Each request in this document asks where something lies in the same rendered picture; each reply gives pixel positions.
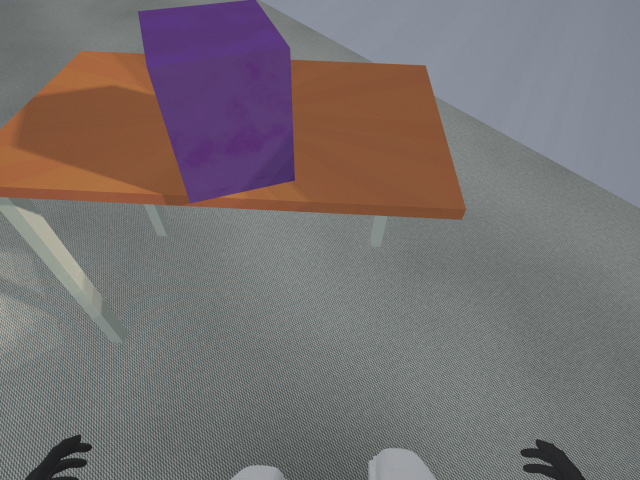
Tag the table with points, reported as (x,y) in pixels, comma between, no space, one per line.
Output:
(368,140)

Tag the carton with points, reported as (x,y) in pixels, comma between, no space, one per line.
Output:
(221,74)

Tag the robot left hand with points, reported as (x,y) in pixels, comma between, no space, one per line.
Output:
(53,464)

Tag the robot right hand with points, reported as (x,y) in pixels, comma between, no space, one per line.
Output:
(563,468)

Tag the right robot thigh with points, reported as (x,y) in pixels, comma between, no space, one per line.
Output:
(398,464)

